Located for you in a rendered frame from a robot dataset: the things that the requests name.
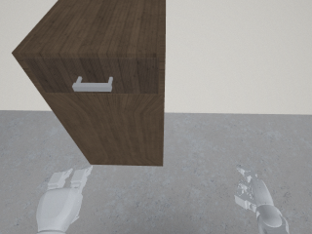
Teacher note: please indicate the drawer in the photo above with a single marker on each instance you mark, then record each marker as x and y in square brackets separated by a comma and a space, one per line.
[135, 76]

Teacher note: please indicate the handle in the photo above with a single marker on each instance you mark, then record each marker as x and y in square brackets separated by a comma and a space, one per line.
[92, 87]

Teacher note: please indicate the cabinet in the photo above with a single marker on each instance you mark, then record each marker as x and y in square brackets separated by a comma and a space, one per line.
[109, 129]

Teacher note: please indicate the right robot hand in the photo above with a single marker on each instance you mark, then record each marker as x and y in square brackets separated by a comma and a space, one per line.
[257, 192]

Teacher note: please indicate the left robot hand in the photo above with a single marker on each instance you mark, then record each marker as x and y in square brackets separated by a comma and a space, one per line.
[59, 206]

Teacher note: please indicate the robot right forearm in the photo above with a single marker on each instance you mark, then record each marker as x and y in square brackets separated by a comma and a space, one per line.
[270, 220]

